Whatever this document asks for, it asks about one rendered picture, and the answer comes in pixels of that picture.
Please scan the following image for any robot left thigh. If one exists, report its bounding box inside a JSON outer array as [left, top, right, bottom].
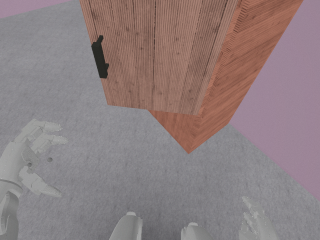
[[109, 215, 143, 240]]

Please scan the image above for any left robot hand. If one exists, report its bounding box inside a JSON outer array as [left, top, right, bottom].
[[0, 119, 69, 198]]

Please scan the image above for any handle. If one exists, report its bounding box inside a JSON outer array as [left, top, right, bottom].
[[91, 35, 109, 79]]

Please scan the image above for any right robot shin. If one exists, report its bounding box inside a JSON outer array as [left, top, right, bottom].
[[188, 222, 198, 226]]

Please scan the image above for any left robot forearm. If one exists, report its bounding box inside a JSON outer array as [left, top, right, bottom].
[[0, 179, 23, 240]]

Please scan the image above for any right robot hand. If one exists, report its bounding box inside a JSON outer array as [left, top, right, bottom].
[[238, 196, 279, 240]]

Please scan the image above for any cupboard door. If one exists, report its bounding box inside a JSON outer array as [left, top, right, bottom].
[[79, 0, 239, 116]]

